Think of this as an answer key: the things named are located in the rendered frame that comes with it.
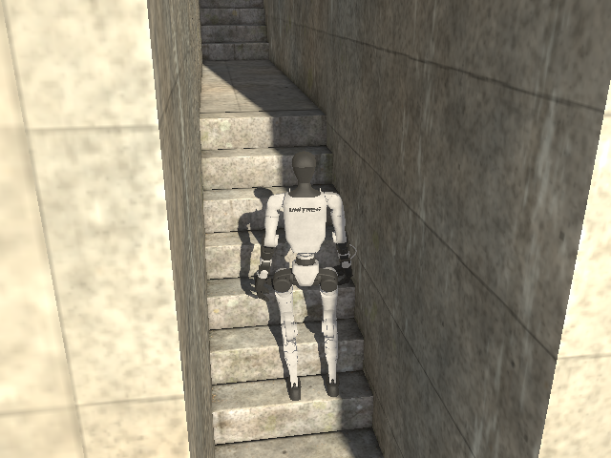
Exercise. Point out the stairs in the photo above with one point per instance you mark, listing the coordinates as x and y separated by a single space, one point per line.
233 30
244 161

